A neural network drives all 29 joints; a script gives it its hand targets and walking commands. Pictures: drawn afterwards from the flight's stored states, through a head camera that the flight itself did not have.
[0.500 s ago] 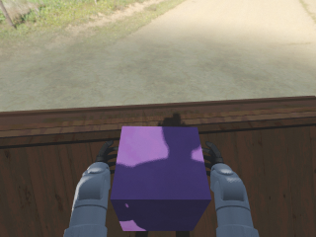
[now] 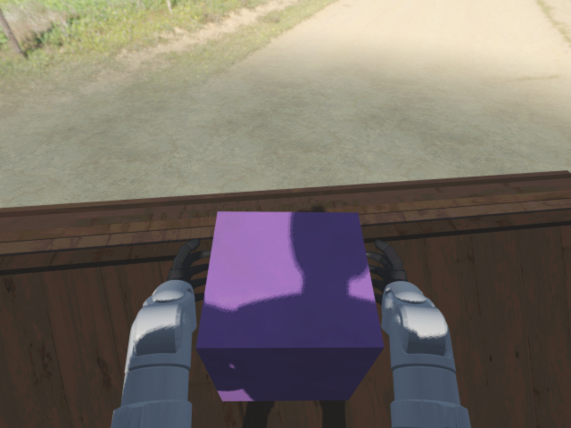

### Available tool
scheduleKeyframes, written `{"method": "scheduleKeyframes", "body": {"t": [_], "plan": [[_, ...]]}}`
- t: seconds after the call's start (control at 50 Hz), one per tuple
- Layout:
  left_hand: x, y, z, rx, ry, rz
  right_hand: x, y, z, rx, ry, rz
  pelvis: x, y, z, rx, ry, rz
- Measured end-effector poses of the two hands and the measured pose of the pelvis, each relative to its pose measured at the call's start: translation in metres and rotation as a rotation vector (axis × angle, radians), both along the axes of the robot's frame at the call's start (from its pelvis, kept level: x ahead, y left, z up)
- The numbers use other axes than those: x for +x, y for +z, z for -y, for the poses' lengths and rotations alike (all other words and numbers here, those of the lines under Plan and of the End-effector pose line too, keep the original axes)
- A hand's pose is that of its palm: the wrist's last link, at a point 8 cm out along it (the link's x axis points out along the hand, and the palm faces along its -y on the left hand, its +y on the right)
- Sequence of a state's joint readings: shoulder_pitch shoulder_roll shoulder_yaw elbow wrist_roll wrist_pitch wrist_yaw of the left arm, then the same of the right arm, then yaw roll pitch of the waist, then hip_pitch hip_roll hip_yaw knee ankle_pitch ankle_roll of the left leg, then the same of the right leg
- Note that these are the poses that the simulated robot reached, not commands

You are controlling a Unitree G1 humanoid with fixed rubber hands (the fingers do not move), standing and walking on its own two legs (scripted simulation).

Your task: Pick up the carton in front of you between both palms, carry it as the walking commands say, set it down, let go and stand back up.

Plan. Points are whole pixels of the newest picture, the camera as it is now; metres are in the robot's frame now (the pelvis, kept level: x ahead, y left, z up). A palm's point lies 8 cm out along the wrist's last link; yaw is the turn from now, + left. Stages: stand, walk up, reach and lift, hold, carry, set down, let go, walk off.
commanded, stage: carry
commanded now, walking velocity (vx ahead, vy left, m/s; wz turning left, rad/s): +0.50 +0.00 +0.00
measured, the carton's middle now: (286, 311) +0.31 +0.00 +0.00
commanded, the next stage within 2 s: none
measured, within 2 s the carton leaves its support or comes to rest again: neither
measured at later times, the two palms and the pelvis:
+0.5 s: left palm (204, 209) +0.45 +0.15 +0.09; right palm (377, 204) +0.46 -0.15 +0.10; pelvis +0.22 -0.02 +0.01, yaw +2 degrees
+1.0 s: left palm (214, 125) +0.76 +0.18 +0.09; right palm (339, 129) +0.74 -0.12 +0.10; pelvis +0.52 +0.05 +0.02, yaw -2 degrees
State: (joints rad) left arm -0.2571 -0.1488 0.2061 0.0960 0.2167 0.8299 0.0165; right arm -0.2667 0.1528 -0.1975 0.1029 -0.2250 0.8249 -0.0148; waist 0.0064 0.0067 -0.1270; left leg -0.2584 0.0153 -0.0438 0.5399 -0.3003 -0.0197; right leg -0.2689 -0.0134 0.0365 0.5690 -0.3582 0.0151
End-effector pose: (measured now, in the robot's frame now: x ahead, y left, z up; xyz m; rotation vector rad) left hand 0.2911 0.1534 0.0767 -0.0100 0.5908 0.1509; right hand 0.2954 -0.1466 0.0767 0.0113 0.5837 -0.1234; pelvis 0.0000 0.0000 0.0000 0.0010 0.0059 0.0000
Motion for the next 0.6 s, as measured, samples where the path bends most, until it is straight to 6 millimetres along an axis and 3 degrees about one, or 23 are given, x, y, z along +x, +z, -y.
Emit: {"method": "scheduleKeyframes", "body": {"t": [0.1,0.2,0.26,0.36,0.42,0.5,0.6], "plan": [[0.025,0.015,0.008,-0.013,0.007,0.037,0.023,0.012,0.008,0.026,-0.017,0.037,0.032,-0.006,0.006,-0.007,0.026,-0.043],[0.052,0.016,0.000,-0.038,0.032,0.020,0.053,0.019,0.000,0.030,-0.021,0.018,0.073,-0.008,0.001,0.024,0.012,-0.075],[0.069,0.014,0.001,-0.038,0.031,-0.012,0.067,0.014,0.001,0.045,-0.036,-0.015,0.098,-0.007,-0.001,0.014,-0.022,-0.091],[0.108,0.010,0.020,-0.036,-0.003,-0.047,0.092,0.004,0.020,0.065,-0.085,-0.049,0.147,-0.010,0.009,-0.023,0.010,-0.088],[0.127,0.007,0.021,-0.051,0.020,-0.071,0.119,0.007,0.021,0.064,-0.073,-0.073,0.178,-0.005,0.015,-0.009,0.043,-0.093],[0.154,0.017,0.007,-0.060,0.093,-0.073,0.169,0.020,0.007,0.065,-0.008,-0.079,0.220,0.006,0.015,0.016,0.041,-0.102],[0.209,0.025,-0.012,-0.058,0.130,-0.035,0.233,0.024,-0.012,0.064,0.032,-0.042,0.281,0.004,0.004,0.029,0.027,-0.092]]}}
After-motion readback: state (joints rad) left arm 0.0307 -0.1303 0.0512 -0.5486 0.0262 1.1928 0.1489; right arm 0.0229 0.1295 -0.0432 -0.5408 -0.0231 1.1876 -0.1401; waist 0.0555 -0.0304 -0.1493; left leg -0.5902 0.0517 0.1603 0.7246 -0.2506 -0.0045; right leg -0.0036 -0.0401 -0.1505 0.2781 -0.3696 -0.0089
